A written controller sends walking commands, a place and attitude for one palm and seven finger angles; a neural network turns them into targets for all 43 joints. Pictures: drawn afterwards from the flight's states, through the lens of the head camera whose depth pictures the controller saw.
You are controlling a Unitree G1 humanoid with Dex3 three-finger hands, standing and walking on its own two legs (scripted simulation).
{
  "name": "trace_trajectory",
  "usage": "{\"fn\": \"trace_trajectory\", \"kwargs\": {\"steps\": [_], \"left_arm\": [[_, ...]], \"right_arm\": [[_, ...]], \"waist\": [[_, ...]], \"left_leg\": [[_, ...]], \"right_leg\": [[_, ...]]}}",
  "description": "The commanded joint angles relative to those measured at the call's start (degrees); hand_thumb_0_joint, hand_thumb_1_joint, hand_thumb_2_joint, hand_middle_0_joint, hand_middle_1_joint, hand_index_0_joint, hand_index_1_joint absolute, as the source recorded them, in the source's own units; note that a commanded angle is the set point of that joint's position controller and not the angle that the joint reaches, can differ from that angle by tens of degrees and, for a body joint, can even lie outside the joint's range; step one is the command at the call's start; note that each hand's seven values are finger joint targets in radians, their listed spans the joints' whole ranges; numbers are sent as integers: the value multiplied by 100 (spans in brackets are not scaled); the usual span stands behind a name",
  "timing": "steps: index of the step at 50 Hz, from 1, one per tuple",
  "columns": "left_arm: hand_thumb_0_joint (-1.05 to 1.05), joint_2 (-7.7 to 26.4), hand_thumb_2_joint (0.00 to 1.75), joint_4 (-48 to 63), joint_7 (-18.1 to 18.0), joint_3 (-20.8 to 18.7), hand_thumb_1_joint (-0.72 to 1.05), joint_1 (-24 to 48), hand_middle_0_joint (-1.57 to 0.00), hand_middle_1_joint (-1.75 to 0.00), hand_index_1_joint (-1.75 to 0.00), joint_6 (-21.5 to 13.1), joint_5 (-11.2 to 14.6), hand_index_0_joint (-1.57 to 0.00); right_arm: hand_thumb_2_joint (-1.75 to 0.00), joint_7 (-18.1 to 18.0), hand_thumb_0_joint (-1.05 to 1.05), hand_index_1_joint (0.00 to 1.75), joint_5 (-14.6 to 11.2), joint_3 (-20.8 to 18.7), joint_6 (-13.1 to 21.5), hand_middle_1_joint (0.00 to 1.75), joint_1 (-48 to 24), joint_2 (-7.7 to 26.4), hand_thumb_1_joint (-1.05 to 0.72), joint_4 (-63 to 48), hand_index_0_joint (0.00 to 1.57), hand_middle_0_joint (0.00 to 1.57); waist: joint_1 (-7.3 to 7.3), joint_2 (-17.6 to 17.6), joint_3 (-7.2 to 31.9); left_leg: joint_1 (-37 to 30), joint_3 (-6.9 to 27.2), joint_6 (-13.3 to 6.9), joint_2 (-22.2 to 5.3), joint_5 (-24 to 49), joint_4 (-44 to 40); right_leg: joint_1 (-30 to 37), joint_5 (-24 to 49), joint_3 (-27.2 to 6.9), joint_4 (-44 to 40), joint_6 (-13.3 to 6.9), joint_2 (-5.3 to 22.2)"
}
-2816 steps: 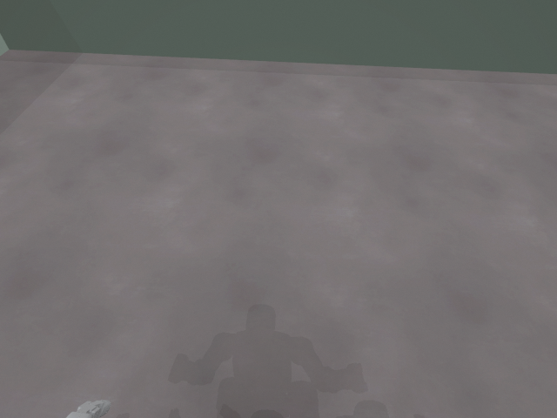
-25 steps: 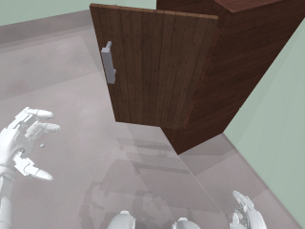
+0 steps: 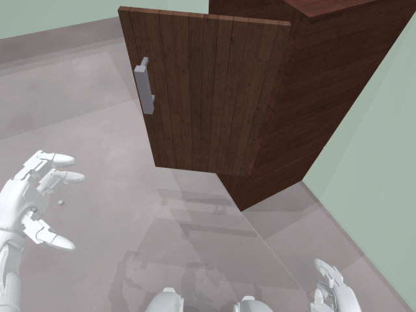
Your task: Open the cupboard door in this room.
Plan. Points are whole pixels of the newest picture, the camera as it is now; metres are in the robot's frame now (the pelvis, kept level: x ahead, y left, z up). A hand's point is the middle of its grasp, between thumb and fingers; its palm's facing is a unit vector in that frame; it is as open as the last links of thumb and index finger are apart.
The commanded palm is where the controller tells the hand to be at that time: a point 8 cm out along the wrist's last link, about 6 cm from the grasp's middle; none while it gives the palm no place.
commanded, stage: move the hooked fingers beside the handle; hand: left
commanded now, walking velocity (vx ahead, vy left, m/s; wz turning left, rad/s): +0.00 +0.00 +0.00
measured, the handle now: (147, 86) +0.62 +0.19 +0.05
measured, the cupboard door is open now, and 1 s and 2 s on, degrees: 56 56 56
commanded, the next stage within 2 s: none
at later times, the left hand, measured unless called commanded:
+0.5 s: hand (78, 161) +0.37 +0.27 +0.07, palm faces -0.06 -1.00 -0.02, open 14.0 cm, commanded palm +0.35 +0.32 +0.06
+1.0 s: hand (96, 128) +0.46 +0.26 +0.06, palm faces -0.07 -1.00 -0.01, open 14.0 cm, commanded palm +0.45 +0.31 +0.06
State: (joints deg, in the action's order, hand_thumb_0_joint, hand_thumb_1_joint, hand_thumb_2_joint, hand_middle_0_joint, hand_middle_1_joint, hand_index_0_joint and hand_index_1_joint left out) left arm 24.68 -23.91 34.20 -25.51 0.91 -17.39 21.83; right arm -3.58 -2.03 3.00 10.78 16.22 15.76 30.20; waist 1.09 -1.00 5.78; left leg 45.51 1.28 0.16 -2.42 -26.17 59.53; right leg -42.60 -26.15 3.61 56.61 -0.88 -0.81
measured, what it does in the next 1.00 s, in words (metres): stands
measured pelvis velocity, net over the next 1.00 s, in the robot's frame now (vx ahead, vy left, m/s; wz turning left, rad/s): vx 0.00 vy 0.01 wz -0.03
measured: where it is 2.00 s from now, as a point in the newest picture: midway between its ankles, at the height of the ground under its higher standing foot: outside the picture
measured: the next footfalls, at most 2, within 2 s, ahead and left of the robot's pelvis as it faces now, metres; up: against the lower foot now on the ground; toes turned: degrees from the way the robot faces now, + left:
none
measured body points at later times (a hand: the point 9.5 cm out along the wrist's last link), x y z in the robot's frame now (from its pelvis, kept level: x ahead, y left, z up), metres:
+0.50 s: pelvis +0.00 +0.00 -0.01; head +0.08 +0.02 +0.44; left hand +0.37 +0.33 +0.07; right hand +0.11 -0.26 -0.09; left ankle +0.03 +0.12 -0.67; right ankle +0.02 -0.12 -0.67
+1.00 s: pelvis +0.00 +0.01 -0.02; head +0.11 +0.03 +0.41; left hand +0.45 +0.32 +0.07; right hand +0.05 -0.27 -0.12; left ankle +0.03 +0.12 -0.67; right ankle +0.02 -0.12 -0.67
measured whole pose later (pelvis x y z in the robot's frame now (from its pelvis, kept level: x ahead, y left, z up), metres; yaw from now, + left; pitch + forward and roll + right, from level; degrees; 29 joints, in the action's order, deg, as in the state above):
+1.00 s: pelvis +0.00 +0.01 -0.02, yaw -2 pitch +20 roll -3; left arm 36.6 -63.0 32.0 -28.6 42.7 -20.4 10.3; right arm -2.2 -1.0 3.2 1.6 19.8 16.6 33.9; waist 7.0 -0.1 6.0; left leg 57.4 0.4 -0.5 -3.3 -27.1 64.5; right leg -54.8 -26.1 2.5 60.9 -0.3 -1.6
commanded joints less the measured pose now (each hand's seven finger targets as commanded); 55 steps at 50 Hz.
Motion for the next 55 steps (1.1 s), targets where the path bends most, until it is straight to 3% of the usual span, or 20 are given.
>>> {"fn": "trace_trajectory", "kwargs": {"steps": [1, 4, 7, 10, 11, 15, 16, 18, 23, 25, 30, 31, 35, 37, 40, 42, 44, 47, 52, 55], "left_arm": [[0, 1531, 30, 1014, -3, -516, -50, 1039, -30, -120, -120, -291, 158, -30], [0, 1592, 30, 804, -50, -384, -50, 2017, -30, -120, -120, -301, 83, -30], [0, 1386, 30, 467, -54, -46, -50, 2707, -30, -120, -120, -317, -71, -30], [0, 1735, 30, 320, -78, -208, -50, 3060, -30, -120, -120, -294, -194, -30], [0, 1677, 30, 261, -85, -185, -50, 2928, -30, -120, -120, -273, -213, -30], [0, 2114, 30, -192, -176, -609, -50, 2982, -30, -120, -120, -206, -268, -30], [0, 2014, 30, -305, -180, -541, -50, 2942, -30, -120, -120, -192, -269, -30], [0, 2099, 30, -498, -217, -621, -50, 3033, -30, -120, -120, -198, -293, -30], [0, 2052, 30, -631, -159, -454, -50, 3561, -30, -120, -120, -358, -365, -30], [0, 2100, 30, -789, -110, -465, -50, 3840, -30, -120, -120, -413, -347, -30], [0, 2236, 30, -1168, -93, -372, -50, 4646, -30, -120, -120, -506, -503, -30], [0, 2097, 30, -1265, -106, -212, -50, 4804, -30, -120, -120, -515, -550, -30], [0, 2362, 30, -1626, -210, -394, -50, 5098, -30, -120, -120, -571, -652, -30], [0, 2604, 30, -1986, -270, -543, -50, 5230, -30, -120, -120, -548, -753, -30], [0, 2771, 30, -2138, -304, -623, -50, 5445, -30, -120, -120, -585, -848, -30], [0, 2869, 30, -2348, -311, -647, -50, 5656, -30, -120, -120, -620, -912, -30], [0, 2713, 30, -2363, -264, -494, -50, 5858, -30, -120, -120, -670, -904, -30], [0, 2998, 30, -2867, -257, -560, -50, 6278, -30, -120, -120, -623, -1019, -30], [0, 3080, 30, -2863, -253, -461, -50, 6813, -30, -120, -120, -698, -1140, -30], [0, 3139, 30, -3101, -251, -453, -50, 7024, -30, -120, -120, -656, -1154, -30]], "right_arm": [[-90, -68, 0, 30, -49, -407, 303, 30, -76, 915, -90, -805, 20, 20], [-90, -140, 0, 30, -44, -392, 296, 30, -34, 964, -90, -669, 20, 20], [-90, -195, 0, 30, -61, -381, 301, 30, 0, 949, -90, -557, 20, 20], [-90, -204, 0, 30, -37, -390, 267, 30, 82, 995, -90, -509, 20, 20], [-90, -182, 0, 30, -36, -389, 249, 30, 81, 968, -90, -536, 20, 20], [-90, -114, 0, 30, -8, -382, 98, 30, 153, 983, -90, -536, 20, 20], [-90, -91, 0, 30, -17, -378, 63, 30, 158, 971, -90, -573, 20, 20], [-90, -61, 0, 30, -18, -399, -8, 30, 207, 989, -90, -577, 20, 20], [-90, -16, 0, 30, -21, -436, -130, 30, 363, 1016, -90, -516, 20, 20], [-90, -24, 0, 30, -17, -467, -179, 30, 457, 1053, -90, -440, 20, 20], [-90, -30, 0, 30, 3, -476, -284, 30, 618, 1089, -90, -263, 20, 20], [-90, -18, 0, 30, 2, -476, -304, 30, 636, 1078, -90, -239, 20, 20], [-90, 5, 0, 30, 34, -479, -407, 30, 751, 1096, -90, -151, 20, 20], [-90, 11, 0, 30, 39, -465, -486, 30, 805, 1122, -90, -107, 20, 20], [-90, 51, 0, 30, 63, -462, -575, 30, 880, 1112, -90, -120, 20, 20], [-90, 59, 0, 30, 66, -458, -645, 30, 916, 1120, -90, -104, 20, 20], [-90, 82, 0, 30, 73, -451, -685, 30, 941, 1108, -90, -139, 20, 20], [-90, 72, 0, 30, 74, -432, -791, 30, 1035, 1171, -90, -18, 20, 20], [-90, 74, 0, 30, 118, -422, -884, 30, 1179, 1197, -90, 54, 20, 20], [-90, 72, 0, 30, 125, -417, -950, 30, 1258, 1227, -90, 128, 20, 20]], "waist": [[-23, -427, 1345], [169, -329, 1167], [249, -487, 1241], [161, -540, 1706], [120, -631, 1804], [14, -475, 1937], [13, -492, 1860], [47, -364, 1813], [162, -617, 1887], [240, -401, 1965], [312, -631, 2092], [369, -647, 2107], [323, -694, 2330], [343, -499, 2263], [320, -672, 2450], [395, -572, 2391], [448, -776, 2506], [596, -496, 2230], [684, -887, 2627], [767, -837, 2681]], "left_leg": [[-929, -2, -159, 240, 1127, -912], [-870, 58, -159, 205, 818, -843], [-908, 81, -156, 208, 586, -862], [-1055, 121, -139, 194, 868, -834], [-1106, 83, -147, 211, 1008, -817], [-891, 23, -134, 201, 1349, -753], [-838, -4, -134, 210, 1344, -767], [-723, -34, -144, 193, 1291, -759], [-868, -25, -145, 177, 1384, -746], [-830, -18, -167, 158, 1406, -678], [-925, 58, -160, 136, 1464, -624], [-970, 65, -160, 136, 1409, -618], [-1002, 84, -142, 123, 1533, -557], [-738, 55, -175, 122, 1511, -503], [-749, 21, -170, 119, 1690, -426], [-614, 19, -192, 106, 1661, -385], [-755, 11, -193, 103, 1765, -320], [-372, 28, -223, 77, 1411, -277], [-724, 130, -200, 50, 1687, -181], [-734, 166, -199, 29, 1653, -122]], "right_leg": [[670, 856, -217, -873, -75, -153], [322, 507, -216, -860, -79, -181], [123, 316, -227, -852, -69, -123], [265, 589, -204, -726, -101, -120], [345, 731, -229, -726, -98, -114], [611, 1133, -235, -625, -95, -126], [610, 1159, -240, -636, -88, -124], [600, 1142, -255, -653, -63, -128], [372, 1232, -225, -607, -77, -152], [343, 1283, -243, -589, -64, -174], [66, 1238, -218, -497, -95, -165], [-32, 1168, -201, -503, -84, -160], [-34, 1239, -200, -442, -94, -167], [50, 1306, -231, -424, -76, -158], [99, 1494, -249, -352, -81, -169], [84, 1530, -265, -333, -62, -177], [-66, 1575, -259, -280, -85, -202], [-192, 1318, -286, -329, -38, -199], [-495, 1365, -236, -217, -53, -207], [-664, 1277, -216, -211, -43, -219]]}}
